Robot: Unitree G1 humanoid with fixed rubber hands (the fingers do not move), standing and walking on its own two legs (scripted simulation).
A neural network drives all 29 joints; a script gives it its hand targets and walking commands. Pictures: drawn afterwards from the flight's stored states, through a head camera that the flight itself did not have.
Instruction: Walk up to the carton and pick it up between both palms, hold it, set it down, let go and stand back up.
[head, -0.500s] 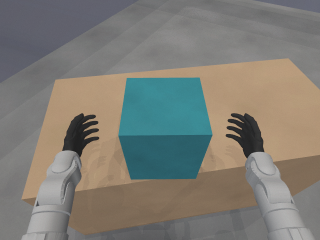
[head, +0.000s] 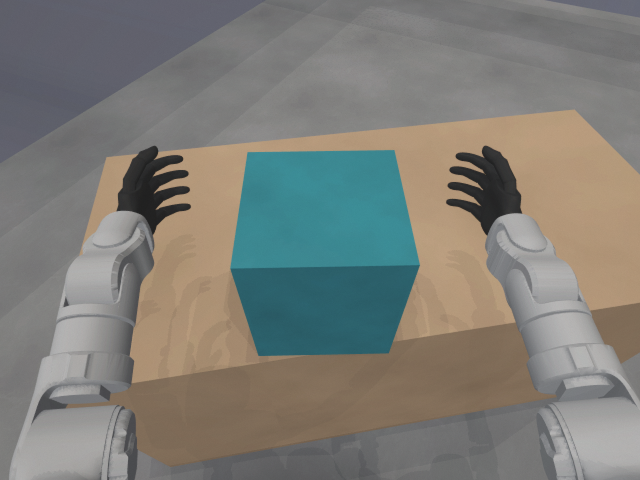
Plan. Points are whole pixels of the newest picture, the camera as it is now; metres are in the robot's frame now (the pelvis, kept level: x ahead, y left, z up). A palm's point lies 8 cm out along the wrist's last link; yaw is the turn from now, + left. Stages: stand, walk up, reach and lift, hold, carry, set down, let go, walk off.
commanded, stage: reach and lift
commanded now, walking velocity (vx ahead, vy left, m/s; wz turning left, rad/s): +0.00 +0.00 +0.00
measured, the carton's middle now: (322, 259) +0.42 +0.02 -0.01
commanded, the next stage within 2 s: none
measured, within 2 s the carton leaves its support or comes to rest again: neither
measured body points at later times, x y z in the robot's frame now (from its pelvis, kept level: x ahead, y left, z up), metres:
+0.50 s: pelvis +0.00 +0.00 +0.00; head +0.03 +0.01 +0.45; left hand +0.42 +0.23 +0.11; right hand +0.44 -0.18 +0.11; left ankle -0.02 +0.13 -0.75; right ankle +0.01 -0.12 -0.75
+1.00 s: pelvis -0.02 +0.00 -0.02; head +0.04 +0.01 +0.42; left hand +0.41 +0.22 +0.03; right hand +0.42 -0.17 +0.03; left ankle -0.02 +0.13 -0.75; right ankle +0.01 -0.12 -0.75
